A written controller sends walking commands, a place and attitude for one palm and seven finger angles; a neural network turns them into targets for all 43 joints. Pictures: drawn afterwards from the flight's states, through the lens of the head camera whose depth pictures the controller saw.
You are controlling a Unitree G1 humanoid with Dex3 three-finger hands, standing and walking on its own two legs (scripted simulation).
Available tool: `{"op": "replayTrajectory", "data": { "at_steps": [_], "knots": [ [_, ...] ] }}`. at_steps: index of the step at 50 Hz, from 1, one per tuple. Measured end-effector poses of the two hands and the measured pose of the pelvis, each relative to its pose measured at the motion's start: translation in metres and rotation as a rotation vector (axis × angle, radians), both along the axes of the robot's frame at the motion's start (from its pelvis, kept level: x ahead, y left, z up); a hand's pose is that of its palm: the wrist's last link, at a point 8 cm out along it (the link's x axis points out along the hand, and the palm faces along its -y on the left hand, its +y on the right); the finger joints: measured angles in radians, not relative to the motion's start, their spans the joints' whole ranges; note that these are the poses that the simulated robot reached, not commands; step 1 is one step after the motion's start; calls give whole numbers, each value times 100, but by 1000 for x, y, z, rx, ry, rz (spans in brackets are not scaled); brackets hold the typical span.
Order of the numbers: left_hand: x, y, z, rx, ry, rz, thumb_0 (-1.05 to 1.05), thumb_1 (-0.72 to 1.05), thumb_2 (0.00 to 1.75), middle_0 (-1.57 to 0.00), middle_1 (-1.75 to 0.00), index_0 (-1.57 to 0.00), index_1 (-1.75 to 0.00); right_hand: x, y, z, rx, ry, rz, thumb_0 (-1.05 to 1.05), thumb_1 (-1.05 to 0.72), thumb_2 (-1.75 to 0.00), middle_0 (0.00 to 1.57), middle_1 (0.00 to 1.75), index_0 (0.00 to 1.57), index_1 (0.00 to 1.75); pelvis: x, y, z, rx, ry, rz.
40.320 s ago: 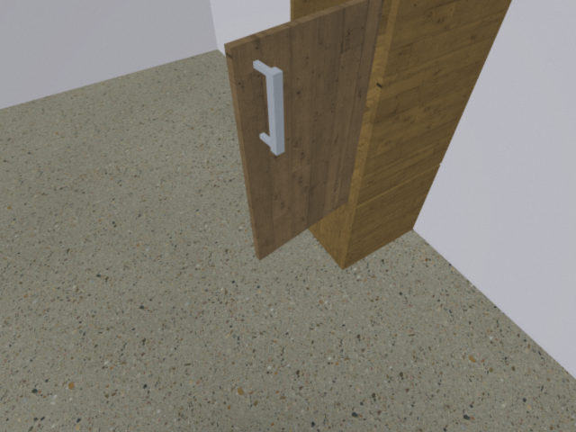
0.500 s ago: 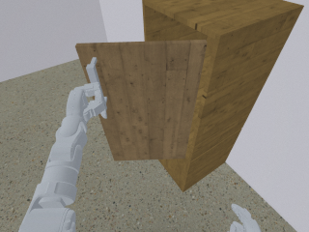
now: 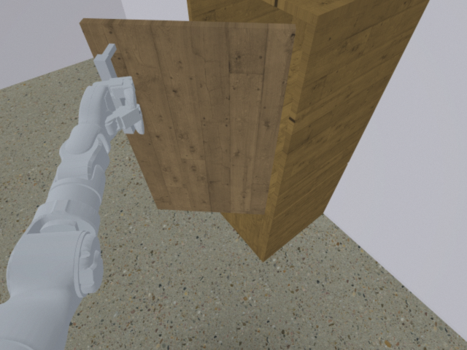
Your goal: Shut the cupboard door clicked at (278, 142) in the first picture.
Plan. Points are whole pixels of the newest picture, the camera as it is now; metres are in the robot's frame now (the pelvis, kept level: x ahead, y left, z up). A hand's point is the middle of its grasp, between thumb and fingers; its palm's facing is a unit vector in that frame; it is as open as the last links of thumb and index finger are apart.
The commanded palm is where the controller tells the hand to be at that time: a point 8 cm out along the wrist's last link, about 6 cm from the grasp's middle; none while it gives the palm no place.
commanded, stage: push the door shut along its arc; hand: left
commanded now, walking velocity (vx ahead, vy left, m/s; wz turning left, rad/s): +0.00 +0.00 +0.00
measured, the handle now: (120, 91) +0.54 +0.20 +0.15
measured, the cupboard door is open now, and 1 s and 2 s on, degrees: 48 28 22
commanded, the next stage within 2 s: pull the fist back off the door in 1.22 s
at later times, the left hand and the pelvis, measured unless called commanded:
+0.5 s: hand (152, 88) +0.54 +0.14 +0.15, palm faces -0.18 -0.98 -0.01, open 3.1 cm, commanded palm +0.54 +0.18 +0.15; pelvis +0.02 +0.02 -0.01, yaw -1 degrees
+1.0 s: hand (178, 71) +0.60 +0.09 +0.15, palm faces -0.30 -0.96 +0.01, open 3.1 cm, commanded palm +0.60 +0.14 +0.15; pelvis +0.04 +0.02 -0.02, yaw -2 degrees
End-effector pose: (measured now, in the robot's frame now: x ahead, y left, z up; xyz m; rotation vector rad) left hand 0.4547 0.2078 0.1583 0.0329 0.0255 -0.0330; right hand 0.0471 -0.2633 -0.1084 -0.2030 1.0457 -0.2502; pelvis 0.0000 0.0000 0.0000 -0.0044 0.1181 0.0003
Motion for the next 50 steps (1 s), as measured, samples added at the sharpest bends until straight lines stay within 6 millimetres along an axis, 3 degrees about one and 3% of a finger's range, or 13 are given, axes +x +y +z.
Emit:
{"op": "replayTrajectory", "data": {
  "at_steps": [8, 15, 35, 50],
  "knots": [
    [27, -7, -1, -16, -1, -57, 1, 90, 91, -130, -150, -130, -150, -38, -1, 0, -16, 90, -57, 1, -90, -90, 21, 30, 20, 30, 3, 5, -2, -4, 42, -12],
    [49, -8, -2, -13, 5, -86, 1, 90, 90, -130, -150, -130, -150, -56, 3, 1, -25, 150, -90, 1, -90, -90, 21, 30, 20, 30, 8, 9, -5, -10, 81, -17],
    [102, -24, -4, -27, 29, -189, 1, 90, 90, -130, -150, -130, -150, -65, 20, 0, -36, 254, -119, 1, -90, -90, 21, 30, 20, 30, 25, 22, -12, -29, 166, -13],
    [141, -55, -4, -38, 37, -267, 1, 90, 92, -130, -150, -130, -150, -87, 23, 1, -38, 372, -167, 1, -90, -90, 21, 30, 20, 30, 36, 21, -17, -33, 229, -18]
  ]
}}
